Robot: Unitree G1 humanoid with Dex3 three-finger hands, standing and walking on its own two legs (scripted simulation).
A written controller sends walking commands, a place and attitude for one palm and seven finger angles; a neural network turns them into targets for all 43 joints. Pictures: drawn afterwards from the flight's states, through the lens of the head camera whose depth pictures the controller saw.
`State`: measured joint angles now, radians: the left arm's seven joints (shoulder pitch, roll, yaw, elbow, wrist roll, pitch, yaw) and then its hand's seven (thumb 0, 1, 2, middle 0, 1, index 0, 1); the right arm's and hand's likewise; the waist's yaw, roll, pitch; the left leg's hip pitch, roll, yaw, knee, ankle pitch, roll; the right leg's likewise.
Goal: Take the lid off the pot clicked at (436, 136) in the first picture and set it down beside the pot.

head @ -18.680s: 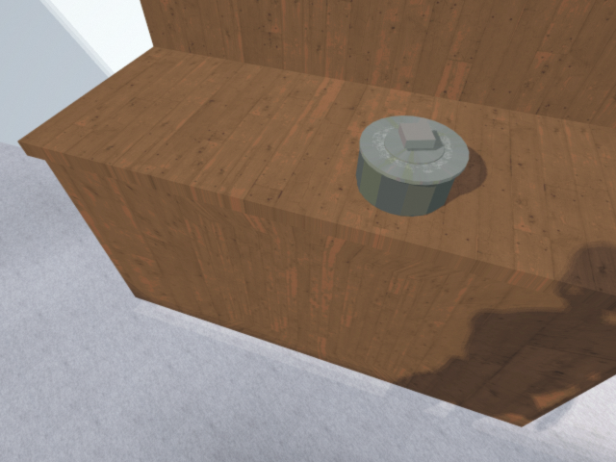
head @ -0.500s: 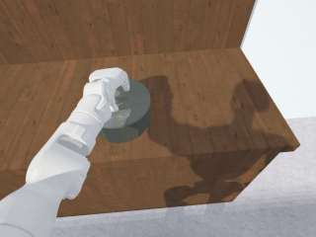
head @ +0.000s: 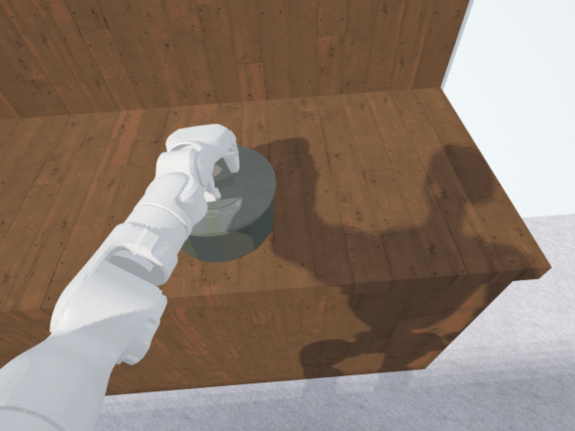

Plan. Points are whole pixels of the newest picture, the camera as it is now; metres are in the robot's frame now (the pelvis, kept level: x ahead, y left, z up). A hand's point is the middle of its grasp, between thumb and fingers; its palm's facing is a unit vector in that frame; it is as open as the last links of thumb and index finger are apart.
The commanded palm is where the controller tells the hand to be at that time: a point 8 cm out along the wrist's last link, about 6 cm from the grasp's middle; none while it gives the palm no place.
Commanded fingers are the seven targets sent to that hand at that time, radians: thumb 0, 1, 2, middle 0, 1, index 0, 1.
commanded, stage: close the fingers and squeeze the knob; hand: left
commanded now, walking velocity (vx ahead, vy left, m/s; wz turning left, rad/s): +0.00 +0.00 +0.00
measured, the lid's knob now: (212, 174) +0.49 +0.11 +0.08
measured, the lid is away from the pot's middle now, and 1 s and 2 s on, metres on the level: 0.00 0.01 0.01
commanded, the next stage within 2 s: lift the lid straight up in 0.58 s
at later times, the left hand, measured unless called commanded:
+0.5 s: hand (209, 181) +0.46 +0.11 +0.10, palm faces -0.35 -0.07 -0.94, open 8.3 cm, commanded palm +0.46 +0.11 +0.16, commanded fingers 0.00 0.46 1.08 -0.69 -0.99 -0.77 -1.02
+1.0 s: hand (211, 176) +0.46 +0.10 +0.11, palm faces -0.33 -0.07 -0.94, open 8.2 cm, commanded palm +0.46 +0.11 +0.18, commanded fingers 0.00 0.53 1.10 -0.71 -1.00 -0.80 -1.04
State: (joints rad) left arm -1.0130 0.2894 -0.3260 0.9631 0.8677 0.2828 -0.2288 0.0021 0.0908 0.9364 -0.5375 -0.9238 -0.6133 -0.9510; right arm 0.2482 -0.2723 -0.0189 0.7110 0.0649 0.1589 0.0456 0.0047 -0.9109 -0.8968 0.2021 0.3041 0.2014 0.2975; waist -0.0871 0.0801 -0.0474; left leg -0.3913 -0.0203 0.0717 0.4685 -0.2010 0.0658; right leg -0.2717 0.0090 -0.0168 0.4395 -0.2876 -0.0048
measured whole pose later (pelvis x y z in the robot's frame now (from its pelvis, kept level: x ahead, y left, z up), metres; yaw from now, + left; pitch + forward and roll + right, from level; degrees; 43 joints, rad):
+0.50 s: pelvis +0.00 +0.00 +0.00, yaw +0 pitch +6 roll -1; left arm -0.99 0.30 -0.34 0.93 0.87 0.29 -0.23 0.00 0.12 0.94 -0.52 -0.90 -0.60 -0.94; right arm 0.23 -0.28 -0.02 0.70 0.07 0.17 0.05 0.00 -0.91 -0.90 0.20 0.30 0.20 0.30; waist -0.08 0.08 -0.04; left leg -0.38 -0.02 0.06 0.47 -0.20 0.06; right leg -0.26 0.01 -0.02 0.44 -0.29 -0.01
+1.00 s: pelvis +0.00 +0.00 +0.00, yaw +0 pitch +6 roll -1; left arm -0.99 0.31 -0.32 0.89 0.86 0.28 -0.25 0.02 0.12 0.92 -0.52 -0.90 -0.62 -0.94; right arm 0.24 -0.28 -0.02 0.71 0.07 0.15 0.04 0.00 -0.91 -0.90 0.20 0.30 0.20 0.30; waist -0.08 0.09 -0.03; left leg -0.37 -0.02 0.07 0.46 -0.20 0.06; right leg -0.25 0.01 -0.02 0.44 -0.29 -0.01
